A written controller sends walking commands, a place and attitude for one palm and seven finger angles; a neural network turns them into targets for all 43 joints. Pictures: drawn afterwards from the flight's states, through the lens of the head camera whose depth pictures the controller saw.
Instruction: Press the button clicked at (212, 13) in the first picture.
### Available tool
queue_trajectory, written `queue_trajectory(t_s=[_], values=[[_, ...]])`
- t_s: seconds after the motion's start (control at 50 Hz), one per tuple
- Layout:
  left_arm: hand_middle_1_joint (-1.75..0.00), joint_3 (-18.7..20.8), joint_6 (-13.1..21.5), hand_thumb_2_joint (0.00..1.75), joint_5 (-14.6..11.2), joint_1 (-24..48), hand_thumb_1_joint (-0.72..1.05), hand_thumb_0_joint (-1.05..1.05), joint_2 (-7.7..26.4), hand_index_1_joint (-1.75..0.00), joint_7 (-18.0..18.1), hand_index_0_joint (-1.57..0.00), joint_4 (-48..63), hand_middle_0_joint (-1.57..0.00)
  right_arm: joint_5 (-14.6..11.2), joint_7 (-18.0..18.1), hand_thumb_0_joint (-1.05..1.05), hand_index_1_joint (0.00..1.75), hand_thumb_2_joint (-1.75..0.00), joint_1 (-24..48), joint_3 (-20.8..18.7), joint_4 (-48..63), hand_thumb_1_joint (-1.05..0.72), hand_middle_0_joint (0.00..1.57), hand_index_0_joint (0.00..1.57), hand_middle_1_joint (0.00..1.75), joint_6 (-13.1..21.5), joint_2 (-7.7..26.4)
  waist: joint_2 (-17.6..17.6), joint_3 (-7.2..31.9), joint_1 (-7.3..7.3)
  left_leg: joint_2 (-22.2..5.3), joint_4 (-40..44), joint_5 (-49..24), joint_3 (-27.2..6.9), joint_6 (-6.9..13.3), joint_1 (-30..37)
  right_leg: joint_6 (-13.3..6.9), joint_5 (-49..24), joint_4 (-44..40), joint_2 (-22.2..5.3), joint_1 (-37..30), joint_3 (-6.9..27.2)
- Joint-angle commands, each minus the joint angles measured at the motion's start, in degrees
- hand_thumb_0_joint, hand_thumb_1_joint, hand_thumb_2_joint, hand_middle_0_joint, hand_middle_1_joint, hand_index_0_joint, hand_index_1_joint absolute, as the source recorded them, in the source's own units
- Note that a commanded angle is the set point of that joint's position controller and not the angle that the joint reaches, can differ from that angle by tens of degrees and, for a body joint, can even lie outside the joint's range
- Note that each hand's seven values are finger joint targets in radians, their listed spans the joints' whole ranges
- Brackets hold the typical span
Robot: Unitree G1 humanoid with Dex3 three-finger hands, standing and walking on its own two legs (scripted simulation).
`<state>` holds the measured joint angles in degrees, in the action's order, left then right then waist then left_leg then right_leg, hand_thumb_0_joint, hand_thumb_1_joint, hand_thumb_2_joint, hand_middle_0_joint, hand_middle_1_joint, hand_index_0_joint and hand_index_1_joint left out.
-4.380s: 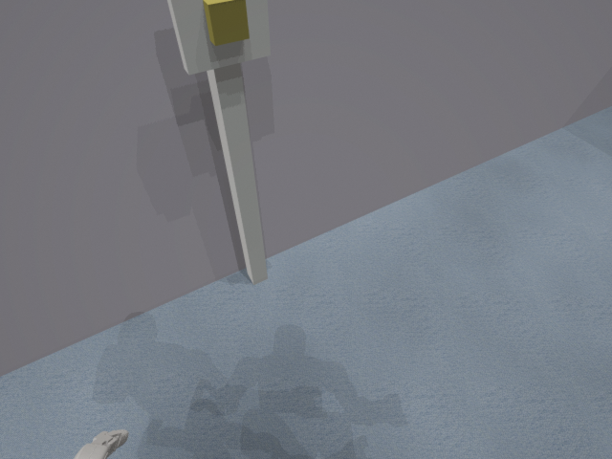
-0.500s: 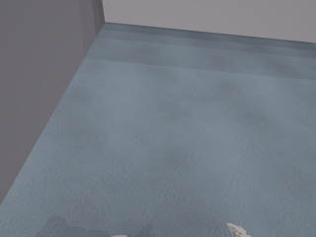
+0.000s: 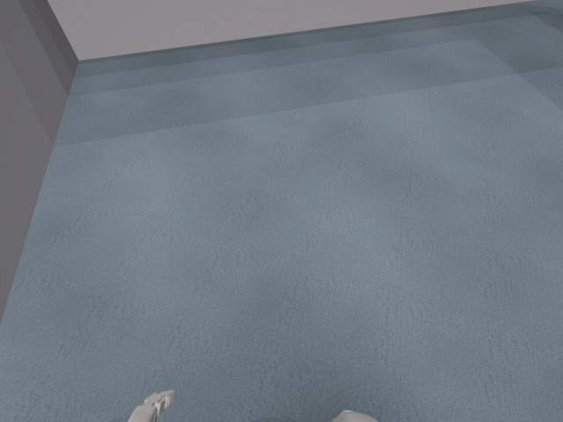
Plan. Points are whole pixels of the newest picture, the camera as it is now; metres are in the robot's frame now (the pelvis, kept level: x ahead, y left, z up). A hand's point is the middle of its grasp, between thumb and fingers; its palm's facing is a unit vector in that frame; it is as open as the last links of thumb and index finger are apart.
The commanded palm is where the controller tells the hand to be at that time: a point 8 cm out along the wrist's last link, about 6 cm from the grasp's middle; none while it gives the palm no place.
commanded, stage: turn to face it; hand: left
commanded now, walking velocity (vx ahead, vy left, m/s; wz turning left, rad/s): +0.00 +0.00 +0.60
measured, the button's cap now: out of the picture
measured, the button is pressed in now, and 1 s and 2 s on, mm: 0 0 0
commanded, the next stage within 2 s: none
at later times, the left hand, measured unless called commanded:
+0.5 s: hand out of the picture +0.02 +0.27 -0.17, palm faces +0.31 -0.93 -0.20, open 7.4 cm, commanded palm none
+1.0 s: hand out of the picture -0.02 +0.20 -0.13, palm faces +0.55 -0.79 -0.27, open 7.4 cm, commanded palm none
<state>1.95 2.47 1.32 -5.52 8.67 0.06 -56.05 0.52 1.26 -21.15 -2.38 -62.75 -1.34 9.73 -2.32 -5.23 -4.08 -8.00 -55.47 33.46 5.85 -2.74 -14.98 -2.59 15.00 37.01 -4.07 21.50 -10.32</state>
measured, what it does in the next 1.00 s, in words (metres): steps on the spot, turning left: left foot, then right foot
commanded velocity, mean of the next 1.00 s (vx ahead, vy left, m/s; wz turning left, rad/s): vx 0.00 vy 0.00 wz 0.60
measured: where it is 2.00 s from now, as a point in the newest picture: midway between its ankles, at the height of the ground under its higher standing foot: outside the picture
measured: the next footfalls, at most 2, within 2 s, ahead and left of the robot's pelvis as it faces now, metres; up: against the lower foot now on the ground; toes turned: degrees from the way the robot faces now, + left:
left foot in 0.32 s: +0.06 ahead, +0.14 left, +0.00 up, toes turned +21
right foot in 0.90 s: +0.09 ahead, -0.11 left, +0.00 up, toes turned +28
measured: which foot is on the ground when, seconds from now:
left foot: up 0.00-0.30, down 0.32-0.90, up 0.92-1.00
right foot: down 0.00-0.32, up 0.34-0.88, down 0.90-1.00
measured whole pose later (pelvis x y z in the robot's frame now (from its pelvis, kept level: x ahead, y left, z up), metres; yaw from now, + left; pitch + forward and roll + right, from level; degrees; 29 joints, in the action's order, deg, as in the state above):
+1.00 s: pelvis +0.00 -0.02 +0.02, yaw +34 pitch +0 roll +1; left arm 2.3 -1.8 0.8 -10.7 9.7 1.3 -50.6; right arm 1.8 -1.2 -12.3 -6.4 -53.6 -4.6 15.1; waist -3.1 -2.1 -1.7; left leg 3.9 -57.1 22.3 -3.0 -2.1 -31.0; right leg -0.1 16.9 29.5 -3.1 12.6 -4.7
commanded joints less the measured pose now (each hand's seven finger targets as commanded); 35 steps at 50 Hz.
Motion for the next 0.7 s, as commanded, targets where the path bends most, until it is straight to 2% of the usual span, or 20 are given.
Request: queue_trajectory(t_s=[0.0, 0.02, 0.04, 0.1, 0.18, 0.22, 0.24, 0.26, 0.28, 0.3, 0.32, 0.34, 0.36, 0.38, 0.4, 0.44, 0.46, 0.52, 0.6, 0.68], values=[[-0.30, 2.47, -0.96, 0.90, -0.27, -6.45, 0.90, 0.00, 10.10, -0.30, 2.22, -0.20, 1.01, -0.20, -0.15, -0.16, 0.00, 0.30, -0.90, 0.50, -1.10, 4.49, -0.90, 0.20, 0.20, 0.30, 0.15, 3.32, 10.20, 8.59, 4.68, 0.56, -13.00, -3.75, -4.65, -0.20, -11.76, -5.84, -35.89, -15.69, -18.82, -13.73, 11.16], [-0.30, 2.32, -1.14, 0.90, -0.20, -4.98, 0.90, 0.00, 9.93, -0.30, 2.34, -0.20, 1.66, -0.20, -0.02, -0.42, 0.00, 0.30, -0.90, -0.10, -1.11, 4.28, -0.90, 0.20, 0.20, 0.30, -0.38, 2.61, 8.73, 7.40, 3.62, 0.88, -11.89, -5.27, -4.03, -0.34, -10.69, -4.98, -30.50, -16.73, -18.02, -10.10, 8.41], [-0.30, 2.22, -1.30, 0.90, -0.11, -3.91, 0.90, 0.00, 9.75, -0.30, 2.37, -0.20, 2.22, -0.20, 0.10, -0.69, 0.00, 0.30, -0.90, -0.79, -1.22, 4.19, -0.90, 0.20, 0.20, 0.30, -0.87, 2.08, 9.34, 6.48, 2.89, 1.26, -10.79, -6.63, -3.22, -0.45, -10.04, -4.26, -25.20, -17.85, -17.38, -7.66, 6.34], [-0.30, 2.62, -1.77, 0.90, 0.16, -2.28, 0.90, 0.00, 9.46, -0.30, 2.56, -0.20, 2.90, -0.20, 0.40, -1.37, 0.00, 0.30, -0.90, -0.60, -1.66, 4.98, -0.90, 0.20, 0.20, 0.30, -1.40, 1.58, 10.79, 5.12, 2.24, 1.31, -5.33, -8.70, -1.30, -0.72, -9.64, -3.77, -13.39, -19.90, -17.18, -5.72, 3.23], [-0.30, 3.63, -2.43, 0.90, 0.46, -3.38, 0.90, 0.00, 10.12, -0.30, 2.50, -0.20, 3.98, -0.20, 0.59, -1.94, 0.00, 0.30, -0.90, 4.10, -2.09, 8.19, -0.90, 0.20, 0.20, 0.30, -1.06, 2.07, 13.12, 4.17, 3.96, 1.30, 3.54, -8.29, 0.70, -0.43, -9.96, -3.92, -8.54, -18.12, -18.67, -6.79, 2.15], [-0.30, 4.04, -2.75, 0.90, 0.58, -2.79, 0.90, 0.00, 10.77, -0.30, 2.50, -0.20, 4.43, -0.20, 0.51, -2.06, 0.00, 0.30, -0.90, 4.01, -2.37, 9.10, -0.90, 0.20, 0.20, 0.30, -0.68, 2.68, 13.08, 4.70, 3.25, 1.35, 10.60, -10.15, 1.19, 0.02, -6.85, -3.05, -7.73, -14.23, -19.41, -6.14, 1.35], [-0.30, 4.10, -3.04, 0.90, 0.33, -2.47, 0.90, 0.00, 10.73, -0.30, 2.33, -0.20, 4.78, -0.20, 0.69, -2.05, 0.00, 0.30, -0.90, 2.50, -2.48, 9.17, -0.90, 0.20, 0.20, 0.30, -0.51, 3.34, 10.88, 5.45, 2.39, 2.39, 15.78, -14.12, 2.11, 0.19, -4.32, -1.82, -6.26, -10.84, -18.16, -6.07, -0.26], [-0.30, 4.08, -3.44, 0.90, -0.16, -2.86, 0.90, 0.00, 10.34, -0.30, 2.11, -0.20, 5.09, -0.20, 0.87, -2.13, 0.00, 0.30, -0.90, 0.36, -2.85, 8.70, -0.90, 0.20, 0.20, 0.30, -0.21, 4.79, 5.47, 6.80, 1.36, 2.82, 22.63, -20.30, 1.92, 0.51, 0.98, 0.08, -3.00, -5.05, -16.42, -3.39, -1.67], [-0.30, 3.78, -4.02, 0.90, -0.64, -3.30, 0.90, 0.00, 8.14, -0.30, 1.76, -0.20, 6.20, -0.20, 1.13, -2.10, 0.00, 0.30, -0.90, -2.08, -3.67, 8.56, -0.90, 0.20, 0.20, 0.30, 0.25, 8.97, -8.45, 5.87, 0.15, -3.38, 31.67, -24.37, -10.63, 3.45, 2.65, 3.49, 6.67, 6.49, -10.32, 3.22, -3.58], [-0.30, 3.13, -4.40, 0.90, -0.72, -1.76, 0.90, 0.00, 4.71, -0.30, 1.37, -0.20, 8.94, -0.20, 1.30, -1.64, 0.00, 0.30, -0.90, -3.21, -4.82, 9.68, -0.90, 0.20, 0.20, 0.30, 0.65, 14.28, -23.33, 4.00, -0.88, -15.51, 40.13, -34.11, -28.50, 9.09, 3.51, 7.52, 22.67, 20.69, -3.08, 14.15, -1.54], [-0.30, 3.27, -4.53, 0.90, -0.08, 0.51, 0.90, 0.00, 6.46, -0.30, 1.18, -0.20, 9.83, -0.20, 1.47, -1.26, 0.00, 0.30, -0.90, -2.74, -4.93, 9.51, -0.90, 0.20, 0.20, 0.30, 0.57, 15.41, -15.73, 5.38, -1.08, -18.15, 41.15, -30.59, -29.99, 12.83, 1.55, 6.20, 20.16, 28.72, -3.09, 13.40, 5.41], [-0.30, 3.69, -4.84, 0.90, 0.27, 1.00, 0.90, 0.00, 6.31, -0.30, 1.13, -0.20, 9.08, -0.20, 1.33, -0.62, 0.00, 0.30, -0.90, 0.23, -4.69, 9.97, -0.90, 0.20, 0.20, 0.30, 0.78, 14.36, -14.26, 4.99, 0.09, -14.22, 41.79, -25.81, -27.62, 11.42, -0.14, 6.06, 15.20, 31.70, -3.67, 14.84, 8.17], [-0.30, 4.12, -4.69, 0.90, 0.26, 0.72, 0.90, 0.00, 6.67, -0.30, 0.81, -0.20, 8.46, -0.20, 1.18, -0.28, 0.00, 0.30, -0.90, 3.44, -4.24, 11.14, -0.90, 0.20, 0.20, 0.30, 1.00, 13.08, -12.61, 5.31, 1.24, -11.66, 40.84, -24.43, -25.71, 9.84, 0.91, 6.31, 10.86, 34.04, -3.21, 16.62, 9.19], [-0.30, 4.33, -4.50, 0.90, 0.28, -0.42, 0.90, 0.00, 7.58, -0.30, 0.50, -0.20, 7.58, -0.20, 1.04, -0.16, 0.00, 0.30, -0.90, 6.30, -3.64, 12.13, -0.90, 0.20, 0.20, 0.30, 1.27, 12.08, -9.69, 5.23, 2.35, -9.21, 39.68, -26.15, -21.82, 8.50, 1.16, 6.57, 6.83, 34.15, -3.33, 15.91, 9.97], [-0.30, 4.46, -4.32, 0.90, 0.23, -2.58, 0.90, 0.00, 7.67, -0.30, 0.21, -0.20, 6.59, -0.20, 0.82, -0.01, 0.00, 0.30, -0.90, 7.68, -3.30, 12.65, -0.90, 0.20, 0.20, 0.30, 1.73, 11.05, -7.49, 6.91, 3.30, -7.44, 38.87, -29.69, -19.00, 7.53, 3.47, 7.08, 3.94, 33.91, -3.23, 15.44, 9.80], [-0.30, 4.43, -4.37, 0.90, -0.01, -4.75, 0.90, 0.00, 8.21, -0.30, 0.32, -0.20, 5.45, -0.20, 0.56, 0.16, 0.00, 0.30, -0.90, 7.03, -3.37, 12.75, -0.90, 0.20, 0.20, 0.30, 2.10, 11.71, -4.29, 9.97, 3.40, -5.89, 37.79, -35.61, -16.98, 7.88, 7.66, 7.86, 2.20, 32.80, -2.50, 14.23, 10.32], [-0.30, 4.37, -4.42, 0.90, -0.15, -4.60, 0.90, 0.00, 8.46, -0.30, 0.50, -0.20, 5.30, -0.20, 0.52, 0.18, 0.00, 0.30, -0.90, 6.07, -3.50, 12.47, -0.90, 0.20, 0.20, 0.30, 2.14, 11.69, -2.92, 10.55, 2.96, -5.93, 37.62, -37.09, -17.57, 8.59, 8.84, 8.07, 2.32, 31.85, -2.32, 13.79, 10.60], [-0.30, 4.22, -4.50, 0.90, -0.33, -4.23, 0.90, 0.00, 8.70, -0.30, 0.78, -0.20, 5.76, -0.20, 0.45, 0.03, 0.00, 0.30, -0.90, 4.99, -3.81, 12.22, -0.90, 0.20, 0.20, 0.30, 1.92, 12.08, -1.74, 10.91, 2.40, -6.02, 37.77, -37.44, -19.09, 10.44, 11.08, 8.69, 3.31, 28.10, -1.97, 13.28, 11.02], [-0.30, 4.01, -4.55, 0.90, -0.48, -2.59, 0.90, 0.00, 9.09, -0.30, 1.09, -0.20, 6.78, -0.20, 0.59, -0.34, 0.00, 0.30, -0.90, 4.48, -4.17, 11.83, -0.90, 0.20, 0.20, 0.30, 1.29, 12.77, -4.45, 9.16, 1.49, -5.98, 38.28, -34.06, -22.81, 12.14, 10.02, 8.83, 6.35, 21.72, -1.31, 11.32, 11.05], [-0.30, 3.81, -4.62, 0.90, -0.67, -1.65, 0.90, 0.00, 9.08, -0.30, 1.30, -0.20, 7.63, -0.20, 0.81, -0.58, 0.00, 0.30, -0.90, 5.35, -4.63, 11.76, -0.90, 0.20, 0.20, 0.30, 0.62, 13.52, -6.20, 7.90, 1.17, -5.28, 38.68, -28.67, -26.67, 12.80, 6.47, 8.20, 9.01, 15.92, -0.08, 7.82, 11.14]])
